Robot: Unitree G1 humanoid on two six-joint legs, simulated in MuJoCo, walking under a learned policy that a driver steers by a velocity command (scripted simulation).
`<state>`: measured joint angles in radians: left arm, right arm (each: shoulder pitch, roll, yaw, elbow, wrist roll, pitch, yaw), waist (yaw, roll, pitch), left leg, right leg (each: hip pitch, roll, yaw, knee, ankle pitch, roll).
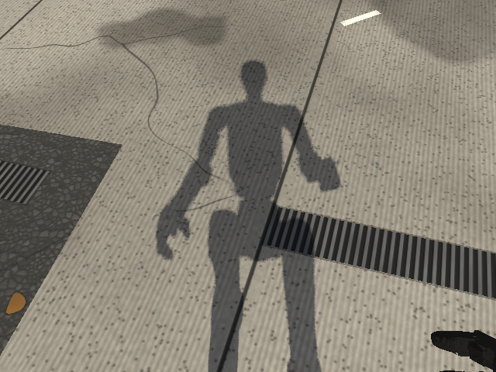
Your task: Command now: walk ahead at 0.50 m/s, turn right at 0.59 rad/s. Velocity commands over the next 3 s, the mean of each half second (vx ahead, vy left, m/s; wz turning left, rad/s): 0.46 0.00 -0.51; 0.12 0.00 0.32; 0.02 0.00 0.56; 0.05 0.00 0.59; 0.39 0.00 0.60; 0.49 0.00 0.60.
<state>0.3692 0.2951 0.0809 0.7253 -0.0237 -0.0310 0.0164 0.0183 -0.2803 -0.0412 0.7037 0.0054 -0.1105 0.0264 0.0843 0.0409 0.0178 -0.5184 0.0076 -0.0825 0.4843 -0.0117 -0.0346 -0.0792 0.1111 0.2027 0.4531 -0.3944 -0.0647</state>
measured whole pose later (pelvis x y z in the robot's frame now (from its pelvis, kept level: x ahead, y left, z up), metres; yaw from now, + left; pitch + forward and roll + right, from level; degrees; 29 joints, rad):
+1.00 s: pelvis +0.35 -0.03 -0.01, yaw -1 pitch +1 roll -2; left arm 0.09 0.29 0.08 0.79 0.00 0.01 0.03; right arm 0.19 -0.30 -0.08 0.75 0.00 0.06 0.00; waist -0.02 -0.02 0.03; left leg -0.35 0.04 0.04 0.63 -0.31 0.03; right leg -0.33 -0.10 -0.20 0.65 -0.35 0.03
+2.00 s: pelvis +0.37 -0.01 +0.01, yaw +35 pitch +1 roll -2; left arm 0.12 0.34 0.09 0.79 -0.01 -0.02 0.00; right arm 0.27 -0.30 -0.07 0.63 0.01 0.00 0.00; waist 0.00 -0.04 0.04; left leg -0.25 -0.03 -0.04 0.49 -0.26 0.06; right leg -0.47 -0.05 0.00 1.02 -0.41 0.01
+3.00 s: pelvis +0.65 +0.35 +0.00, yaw +70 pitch +1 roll +0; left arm 0.19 0.32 0.03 0.73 0.00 -0.11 -0.01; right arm 0.26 -0.30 -0.06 0.61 0.01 -0.05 0.03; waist 0.00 -0.02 0.08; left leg -0.31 -0.11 -0.02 0.45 -0.16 0.10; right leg -0.49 -0.08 0.06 1.16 -0.34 0.01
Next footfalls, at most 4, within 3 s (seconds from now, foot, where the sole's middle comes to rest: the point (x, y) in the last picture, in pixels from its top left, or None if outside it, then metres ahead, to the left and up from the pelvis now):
0.04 left None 0.19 0.13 -0.77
0.52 right None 0.40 -0.19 -0.77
0.96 left None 0.41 0.06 -0.77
1.44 right None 0.46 -0.16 -0.77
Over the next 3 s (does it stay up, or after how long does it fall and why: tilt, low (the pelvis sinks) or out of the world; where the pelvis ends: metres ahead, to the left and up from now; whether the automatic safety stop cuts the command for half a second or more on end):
stays up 0.65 0.35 0.00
